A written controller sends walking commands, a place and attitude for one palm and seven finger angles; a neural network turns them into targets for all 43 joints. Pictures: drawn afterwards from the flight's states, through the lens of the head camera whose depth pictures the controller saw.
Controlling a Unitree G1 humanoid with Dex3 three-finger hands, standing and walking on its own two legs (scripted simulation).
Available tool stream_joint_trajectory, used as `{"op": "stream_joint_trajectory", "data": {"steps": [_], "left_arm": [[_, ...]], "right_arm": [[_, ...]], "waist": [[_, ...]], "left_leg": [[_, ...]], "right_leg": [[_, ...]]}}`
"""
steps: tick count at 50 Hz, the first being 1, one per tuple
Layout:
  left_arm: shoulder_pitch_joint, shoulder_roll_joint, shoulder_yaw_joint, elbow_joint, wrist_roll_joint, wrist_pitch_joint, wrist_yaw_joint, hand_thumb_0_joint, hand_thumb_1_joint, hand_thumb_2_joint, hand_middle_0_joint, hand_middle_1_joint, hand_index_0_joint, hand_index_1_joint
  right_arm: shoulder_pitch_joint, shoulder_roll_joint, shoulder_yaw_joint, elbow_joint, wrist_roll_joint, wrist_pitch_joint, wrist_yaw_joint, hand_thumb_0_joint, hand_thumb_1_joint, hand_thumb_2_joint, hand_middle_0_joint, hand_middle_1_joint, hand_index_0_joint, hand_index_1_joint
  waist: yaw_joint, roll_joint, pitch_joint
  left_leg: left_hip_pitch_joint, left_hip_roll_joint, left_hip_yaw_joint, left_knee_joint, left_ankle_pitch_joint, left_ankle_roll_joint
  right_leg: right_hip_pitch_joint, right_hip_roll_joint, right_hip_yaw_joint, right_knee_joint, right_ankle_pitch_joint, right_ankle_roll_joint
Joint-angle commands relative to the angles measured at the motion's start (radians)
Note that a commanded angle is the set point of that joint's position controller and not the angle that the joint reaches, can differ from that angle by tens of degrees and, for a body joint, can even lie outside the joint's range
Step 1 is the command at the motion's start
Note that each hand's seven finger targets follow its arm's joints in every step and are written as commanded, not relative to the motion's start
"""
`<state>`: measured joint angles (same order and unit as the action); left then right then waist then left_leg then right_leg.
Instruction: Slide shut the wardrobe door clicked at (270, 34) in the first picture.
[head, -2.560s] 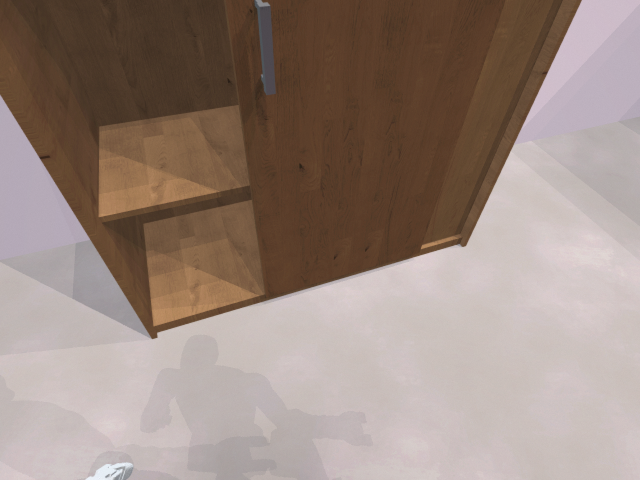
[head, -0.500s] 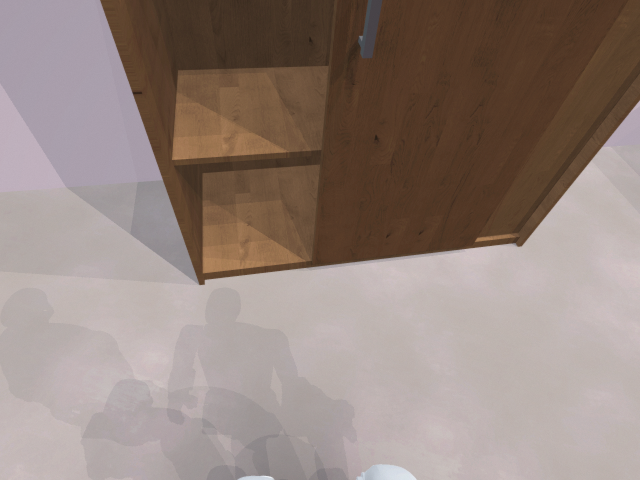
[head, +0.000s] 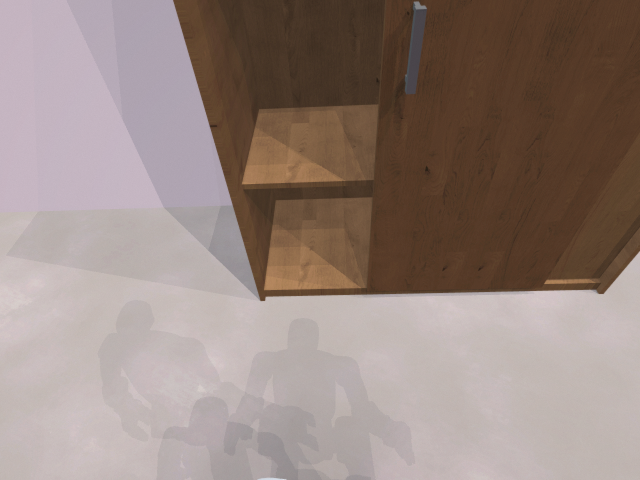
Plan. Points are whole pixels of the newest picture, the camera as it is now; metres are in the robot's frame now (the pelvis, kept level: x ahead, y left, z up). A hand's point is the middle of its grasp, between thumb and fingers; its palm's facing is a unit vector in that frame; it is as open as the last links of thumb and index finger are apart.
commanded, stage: take the last steps up to it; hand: right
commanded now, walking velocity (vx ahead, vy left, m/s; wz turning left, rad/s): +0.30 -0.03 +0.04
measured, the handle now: (413, 49) +0.87 -0.15 +0.16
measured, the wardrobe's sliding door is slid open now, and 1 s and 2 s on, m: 0.39 0.39 0.39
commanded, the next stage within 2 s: come to a stop and stand still in 0.98 s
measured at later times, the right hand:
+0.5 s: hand out of the picture +0.07 -0.18 -0.18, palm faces +0.06 +0.98 -0.18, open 7.2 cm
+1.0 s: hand (482, 364) +0.35 -0.25 -0.17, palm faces +0.02 +0.98 -0.19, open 7.3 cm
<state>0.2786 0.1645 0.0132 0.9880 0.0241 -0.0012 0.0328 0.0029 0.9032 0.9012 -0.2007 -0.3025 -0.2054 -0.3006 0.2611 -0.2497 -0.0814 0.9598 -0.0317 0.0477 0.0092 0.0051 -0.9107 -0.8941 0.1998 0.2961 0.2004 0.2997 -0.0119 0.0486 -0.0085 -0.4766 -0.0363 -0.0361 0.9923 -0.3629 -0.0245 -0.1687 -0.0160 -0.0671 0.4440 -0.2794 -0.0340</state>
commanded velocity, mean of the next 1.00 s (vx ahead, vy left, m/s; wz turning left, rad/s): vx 0.27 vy -0.02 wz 0.00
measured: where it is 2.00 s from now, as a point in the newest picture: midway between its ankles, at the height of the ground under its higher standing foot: (361, 461)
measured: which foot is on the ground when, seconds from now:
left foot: up 0.00-0.20, down 0.22-0.60, up 0.62-1.00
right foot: down 0.00-0.24, up 0.26-0.58, down 0.60-1.00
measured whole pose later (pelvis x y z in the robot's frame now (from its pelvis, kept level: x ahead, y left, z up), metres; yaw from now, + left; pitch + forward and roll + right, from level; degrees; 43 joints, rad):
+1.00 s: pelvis +0.28 -0.07 +0.00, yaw +1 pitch -1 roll -1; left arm 0.35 0.11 0.03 1.11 0.02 -0.06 0.02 0.00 0.92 0.90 -0.20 -0.30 -0.20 -0.30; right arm 0.20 -0.17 -0.07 1.04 -0.03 0.00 0.01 0.01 -0.93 -0.89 0.20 0.30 0.20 0.30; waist 0.01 0.02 0.03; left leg -0.49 0.11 0.08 0.77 -0.23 -0.01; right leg -0.06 0.02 -0.21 0.36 -0.28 -0.07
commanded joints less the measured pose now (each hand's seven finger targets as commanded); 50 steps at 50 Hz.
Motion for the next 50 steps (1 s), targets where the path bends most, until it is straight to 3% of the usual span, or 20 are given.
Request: {"op": "stream_joint_trajectory", "data": {"steps": [1, 6, 9, 10, 11, 12, 14, 16, 18, 25, 27, 28, 29, 30, 31, 32, 34, 36, 38, 50], "left_arm": [[0.109, 0.168, 0.048, -0.006, 0.005, -0.039, 0.003, 0.0, 0.9, 0.9, -0.2, -0.3, -0.2, -0.3], [0.172, 0.17, 0.05, 0.051, 0.009, -0.04, -0.003, 0.0, 0.9, 0.9, -0.2, -0.3, -0.2, -0.3], [0.159, 0.148, 0.043, 0.075, 0.001, -0.04, -0.006, 0.0, 0.9, 0.9, -0.2, -0.3, -0.2, -0.3], [0.155, 0.117, 0.037, 0.077, -0.005, -0.045, -0.01, 0.0, 0.9, 0.9, -0.2, -0.3, -0.2, -0.3], [0.138, 0.067, 0.025, 0.054, -0.014, -0.054, -0.016, 0.0, 0.9, 0.9, -0.2, -0.3, -0.2, -0.3], [0.05, 0.08, 0.029, 0.005, -0.004, -0.052, -0.023, 0.0, 0.9, 0.9, -0.2, -0.3, -0.2, -0.3], [-0.008, 0.098, 0.048, 0.008, 0.001, -0.038, -0.034, 0.0, 0.9, 0.9, -0.2, -0.3, -0.2, -0.3], [0.034, 0.064, 0.053, 0.036, 0.009, -0.026, -0.043, 0.0, 0.9, 0.9, -0.2, -0.3, -0.2, -0.3], [0.067, 0.027, 0.052, 0.048, 0.007, -0.02, -0.051, 0.0, 0.9, 0.9, -0.2, -0.3, -0.2, -0.3], [-0.021, 0.03, 0.052, -0.014, -0.005, -0.034, -0.076, 0.0, 0.9, 0.9, -0.2, -0.3, -0.2, -0.3], [0.028, 0.05, 0.057, 0.0, -0.002, -0.04, -0.071, 0.0, 0.9, 0.9, -0.2, -0.3, -0.2, -0.3], [0.133, 0.078, 0.064, 0.032, 0.002, -0.046, -0.063, 0.0, 0.9, 0.9, -0.2, -0.3, -0.2, -0.3], [0.274, 0.157, 0.082, 0.071, 0.013, -0.052, -0.048, 0.0, 0.9, 0.9, -0.2, -0.3, -0.2, -0.3], [0.364, 0.277, 0.106, 0.091, 0.02, -0.057, -0.032, 0.0, 0.9, 0.9, -0.2, -0.3, -0.2, -0.3], [0.342, 0.273, 0.097, 0.095, 0.008, -0.049, -0.022, 0.0, 0.9, 0.9, -0.2, -0.3, -0.2, -0.3], [0.241, 0.236, 0.09, 0.066, 0.0, -0.048, -0.014, 0.0, 0.9, 0.9, -0.2, -0.3, -0.2, -0.3], [0.105, 0.13, 0.06, 0.038, 0.002, -0.068, -0.011, 0.0, 0.9, 0.9, -0.2, -0.3, -0.2, -0.3], [0.063, 0.091, 0.047, 0.042, -0.003, -0.084, -0.008, 0.0, 0.9, 0.9, -0.2, -0.3, -0.2, -0.3], [0.058, 0.078, 0.049, 0.045, -0.006, -0.087, -0.006, 0.0, 0.9, 0.9, -0.2, -0.3, -0.2, -0.3], [0.152, 0.094, 0.055, 0.113, 0.005, -0.065, -0.007, 0.0, 0.9, 0.9, -0.2, -0.3, -0.2, -0.3]], "right_arm": [[-0.068, -0.012, 0.02, -0.07, -0.001, -0.033, 0.014, 0.0, -0.9, -0.9, 0.2, 0.3, 0.2, 0.3], [-0.11, 0.022, 0.031, -0.061, 0.003, -0.051, 0.017, 0.0, -0.9, -0.9, 0.2, 0.3, 0.2, 0.3], [0.011, 0.018, 0.023, -0.003, 0.005, -0.067, 0.011, 0.0, -0.9, -0.9, 0.2, 0.3, 0.2, 0.3], [0.082, -0.017, 0.012, 0.028, 0.004, -0.077, 0.002, 0.0, -0.9, -0.9, 0.2, 0.3, 0.2, 0.3], [0.193, -0.095, -0.003, 0.066, 0.0, -0.089, -0.009, 0.0, -0.9, -0.9, 0.2, 0.3, 0.2, 0.3], [0.294, -0.161, -0.017, 0.088, 0.011, -0.086, -0.017, 0.0, -0.9, -0.9, 0.2, 0.3, 0.2, 0.3], [0.213, -0.112, -0.008, 0.088, 0.014, -0.093, -0.026, 0.0, -0.9, -0.9, 0.2, 0.3, 0.2, 0.3], [0.132, -0.03, 0.005, 0.066, 0.007, -0.101, -0.032, 0.0, -0.9, -0.9, 0.2, 0.3, 0.2, 0.3], [0.119, -0.021, 0.01, 0.069, 0.005, -0.114, -0.032, 0.0, -0.9, -0.9, 0.2, 0.3, 0.2, 0.3], [0.122, -0.081, 0.002, 0.112, -0.004, -0.119, -0.031, 0.0, -0.9, -0.9, 0.2, 0.3, 0.2, 0.3], [0.12, -0.08, 0.0, 0.12, -0.003, -0.112, -0.028, 0.0, -0.9, -0.9, 0.2, 0.3, 0.2, 0.3], [0.116, -0.072, 0.0, 0.118, 0.0, -0.107, -0.026, 0.0, -0.9, -0.9, 0.2, 0.3, 0.2, 0.3], [0.13, -0.033, 0.006, 0.111, 0.005, -0.102, -0.02, 0.0, -0.9, -0.9, 0.2, 0.3, 0.2, 0.3], [0.166, 0.032, 0.01, 0.085, 0.019, -0.096, -0.011, 0.0, -0.9, -0.9, 0.2, 0.3, 0.2, 0.3], [0.112, 0.012, 0.014, 0.058, 0.012, -0.096, -0.015, 0.0, -0.9, -0.9, 0.2, 0.3, 0.2, 0.3], [0.068, 0.015, 0.018, 0.052, 0.011, -0.098, -0.014, 0.0, -0.9, -0.9, 0.2, 0.3, 0.2, 0.3], [0.054, 0.033, 0.014, 0.079, 0.0, -0.098, 0.002, 0.0, -0.9, -0.9, 0.2, 0.3, 0.2, 0.3], [0.124, 0.063, 0.019, 0.106, -0.003, -0.08, 0.003, 0.0, -0.9, -0.9, 0.2, 0.3, 0.2, 0.3], [0.148, 0.069, 0.019, 0.111, -0.005, -0.066, 0.001, 0.0, -0.9, -0.9, 0.2, 0.3, 0.2, 0.3], [-0.094, 0.067, 0.023, 0.015, 0.001, -0.066, 0.0, 0.0, -0.9, -0.9, 0.2, 0.3, 0.2, 0.3]], "waist": [[0.051, -0.187, 0.107], [0.063, -0.196, 0.122], [-0.002, -0.132, 0.071], [-0.036, -0.059, 0.05], [-0.079, 0.132, 0.017], [-0.123, 0.197, 0.026], [-0.084, 0.167, 0.124], [-0.022, 0.057, 0.159], [0.004, 0.049, 0.145], [0.011, 0.103, 0.145], [0.046, 0.07, 0.128], [0.095, 0.021, 0.086], [0.144, -0.145, 0.0], [0.147, -0.45, -0.079], [0.144, -0.397, -0.086], [0.114, -0.263, -0.033], [0.058, -0.139, 0.074], [0.011, -0.154, 0.053], [-0.005, -0.132, 0.043], [0.041, -0.116, 0.137]], "left_leg": [[-0.106, 0.068, 0.057, -0.086, -0.014, 0.006], [0.062, 0.068, 0.119, -0.322, -0.05, 0.023], [0.335, 0.049, 0.142, -0.554, 0.087, 0.034], [0.516, 0.12, 0.062, -0.606, 0.074, 0.059], [0.686, 0.323, -0.179, -0.686, -0.042, 0.134], [0.671, 0.489, -0.402, -0.795, -0.074, 0.215], [0.484, 0.45, -0.366, -0.86, -0.23, 0.23], [0.377, 0.392, -0.188, -0.849, -0.089, 0.192], [0.342, 0.353, -0.064, -0.841, 0.061, 0.169], [0.291, 0.331, 0.047, -0.775, 0.163, 0.135], [0.231, 0.307, 0.072, -0.69, 0.159, 0.117], [0.186, 0.266, 0.115, -0.543, 0.209, 0.097], [0.131, 0.187, 0.175, -0.277, 0.195, 0.068], [-0.062, 0.041, 0.222, 0.067, -0.195, 0.022], [-0.119, 0.049, 0.088, 0.262, -0.232, 0.052], [-0.183, 0.107, 0.055, 0.355, -0.142, 0.062], [-0.152, 0.171, 0.04, 0.318, 0.027, 0.049], [-0.078, 0.177, 0.054, 0.234, 0.073, 0.031], [-0.053, 0.174, 0.063, 0.165, 0.103, 0.021], [-0.009, 0.133, 0.133, -0.299, 0.118, 0.022]], "right_leg": [[0.057, -0.252, 0.231, -0.259, -0.055, -0.14], [0.018, -0.257, 0.216, -0.243, -0.037, -0.137], [-0.084, -0.199, 0.152, -0.103, -0.03, -0.085], [-0.222, -0.155, 0.102, 0.01, -0.085, -0.05], [-0.416, -0.052, -0.032, 0.246, -0.175, -0.001], [-0.538, -0.021, -0.044, 0.464, -0.327, 0.017], [-0.565, -0.091, 0.04, 0.613, -0.19, 0.016], [-0.519, -0.123, 0.037, 0.612, -0.072, 0.036], [-0.464, -0.121, 0.004, 0.564, -0.015, 0.05], [-0.286, -0.096, -0.054, 0.274, 0.035, 0.037], [-0.127, -0.06, -0.089, 0.201, 0.055, 0.028], [0.03, -0.04, -0.095, 0.14, 0.062, 0.025], [0.189, -0.115, 0.015, 0.051, -0.005, -0.003], [0.296, -0.376, 0.425, -0.132, -0.066, -0.086], [0.237, -0.425, 0.54, -0.245, -0.217, -0.126], [0.162, -0.433, 0.525, -0.249, -0.271, -0.148], [-0.014, -0.35, 0.322, -0.259, -0.149, -0.111], [-0.053, -0.299, 0.17, -0.26, 0.032, -0.1], [-0.058, -0.271, 0.109, -0.268, 0.113, -0.11], [0.068, -0.276, 0.05, -0.209, 0.302, -0.143]]}}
